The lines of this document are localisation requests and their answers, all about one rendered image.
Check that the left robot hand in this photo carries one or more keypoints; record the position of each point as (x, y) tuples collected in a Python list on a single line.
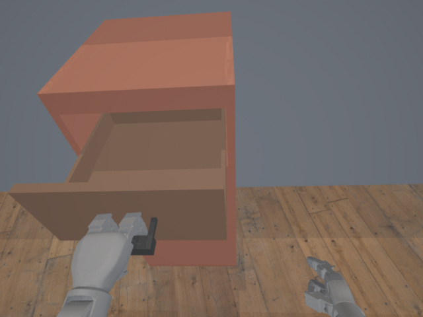
[(101, 257)]

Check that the handle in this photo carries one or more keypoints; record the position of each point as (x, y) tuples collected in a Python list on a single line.
[(144, 245)]

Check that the drawer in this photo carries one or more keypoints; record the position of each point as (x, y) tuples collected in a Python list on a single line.
[(166, 164)]

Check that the right robot hand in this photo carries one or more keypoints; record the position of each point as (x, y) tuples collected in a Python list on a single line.
[(323, 297)]

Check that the robot left forearm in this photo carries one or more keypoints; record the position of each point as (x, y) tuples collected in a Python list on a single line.
[(86, 302)]

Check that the cabinet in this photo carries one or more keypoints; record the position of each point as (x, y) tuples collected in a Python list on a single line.
[(175, 62)]

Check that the robot right forearm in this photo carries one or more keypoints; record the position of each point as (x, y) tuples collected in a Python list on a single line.
[(347, 309)]

